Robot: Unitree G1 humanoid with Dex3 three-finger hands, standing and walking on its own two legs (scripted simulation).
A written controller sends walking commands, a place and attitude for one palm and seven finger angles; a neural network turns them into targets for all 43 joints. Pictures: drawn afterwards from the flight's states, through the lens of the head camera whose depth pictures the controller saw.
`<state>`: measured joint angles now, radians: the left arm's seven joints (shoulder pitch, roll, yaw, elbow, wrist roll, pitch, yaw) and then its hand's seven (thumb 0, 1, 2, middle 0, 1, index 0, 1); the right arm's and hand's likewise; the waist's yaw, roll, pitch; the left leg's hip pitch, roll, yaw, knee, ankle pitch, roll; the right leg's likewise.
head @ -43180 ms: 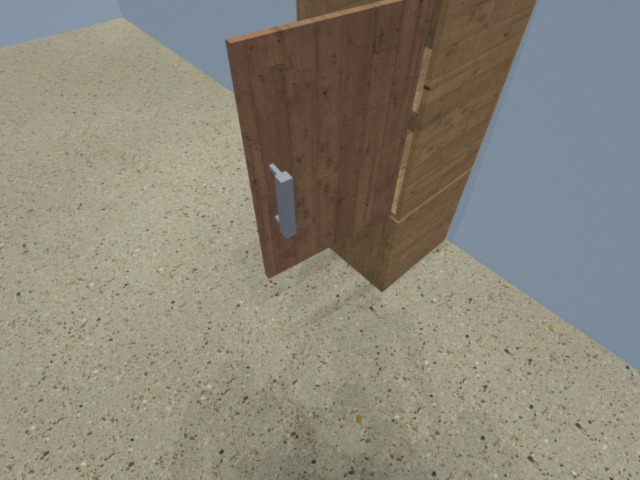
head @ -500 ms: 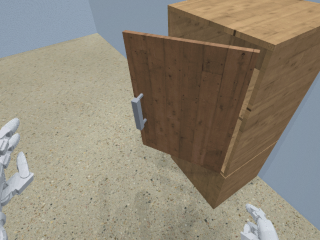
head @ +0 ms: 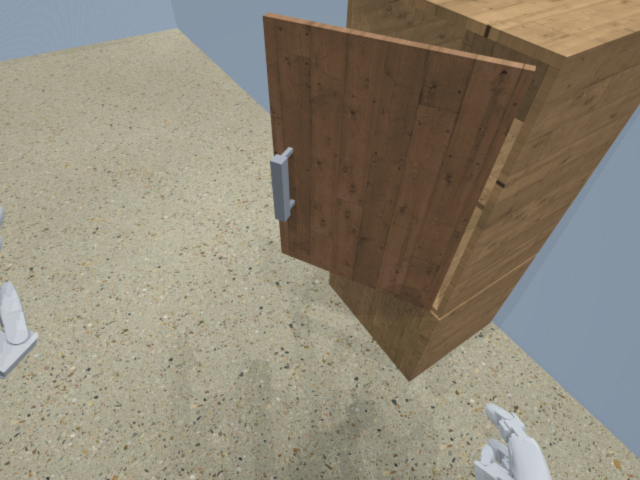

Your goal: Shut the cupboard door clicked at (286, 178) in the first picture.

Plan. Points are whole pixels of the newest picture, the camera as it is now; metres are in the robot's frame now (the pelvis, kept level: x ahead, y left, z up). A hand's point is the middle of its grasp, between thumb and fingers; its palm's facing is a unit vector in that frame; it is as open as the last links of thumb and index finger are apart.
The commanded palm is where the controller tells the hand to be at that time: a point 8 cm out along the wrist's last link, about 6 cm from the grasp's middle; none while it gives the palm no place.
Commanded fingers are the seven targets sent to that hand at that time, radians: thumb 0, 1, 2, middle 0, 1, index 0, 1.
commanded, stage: step back with the hand held close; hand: left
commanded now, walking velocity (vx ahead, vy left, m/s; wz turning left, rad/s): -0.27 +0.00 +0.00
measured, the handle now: (285, 184) +0.69 +0.12 -0.06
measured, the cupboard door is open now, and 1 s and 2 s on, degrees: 31 31 31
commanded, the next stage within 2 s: stop stepping back and stand still in 0.86 s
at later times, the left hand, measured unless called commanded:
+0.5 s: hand out of the picture +0.13 +0.27 +0.18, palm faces +0.45 -0.74 -0.50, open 7.4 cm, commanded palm +0.05 +0.30 +0.19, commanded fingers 0.00 0.90 0.90 -0.20 -0.30 -0.20 -0.30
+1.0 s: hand out of the picture +0.01 +0.31 +0.19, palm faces +0.47 -0.79 -0.39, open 7.4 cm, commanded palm -0.03 +0.34 +0.19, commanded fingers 0.00 0.90 0.90 -0.20 -0.30 -0.20 -0.30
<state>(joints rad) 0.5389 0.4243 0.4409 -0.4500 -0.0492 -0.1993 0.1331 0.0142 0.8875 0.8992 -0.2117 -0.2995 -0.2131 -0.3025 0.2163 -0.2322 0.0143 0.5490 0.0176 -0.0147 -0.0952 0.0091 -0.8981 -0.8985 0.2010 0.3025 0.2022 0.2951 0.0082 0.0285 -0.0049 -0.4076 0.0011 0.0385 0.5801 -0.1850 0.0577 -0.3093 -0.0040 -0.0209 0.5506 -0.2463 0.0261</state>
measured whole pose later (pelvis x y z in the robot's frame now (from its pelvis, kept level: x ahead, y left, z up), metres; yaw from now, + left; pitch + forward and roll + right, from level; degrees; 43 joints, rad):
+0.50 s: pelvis -0.07 +0.00 -0.01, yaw +4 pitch +1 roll -4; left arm 0.53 0.51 0.50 -0.51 -0.04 -0.27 0.15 0.01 0.89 0.90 -0.21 -0.30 -0.21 -0.30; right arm 0.26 -0.21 -0.01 0.61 0.00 -0.09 -0.08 0.01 -0.90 -0.90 0.20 0.30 0.20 0.30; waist -0.05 0.02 -0.01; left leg -0.56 0.04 0.01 0.60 -0.10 0.06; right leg -0.32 0.09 0.00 0.68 -0.32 0.00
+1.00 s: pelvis -0.16 +0.04 -0.01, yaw +1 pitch -1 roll -3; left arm 0.53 0.47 0.44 -0.57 -0.06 -0.26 0.14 0.01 0.89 0.90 -0.21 -0.30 -0.21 -0.30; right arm 0.19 -0.18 0.00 0.62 -0.02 -0.07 -0.04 0.01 -0.90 -0.90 0.20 0.30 0.20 0.30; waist 0.04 -0.04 -0.03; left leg -0.59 0.02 0.07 0.84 -0.36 -0.04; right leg -0.29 0.01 0.02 0.59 -0.29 0.00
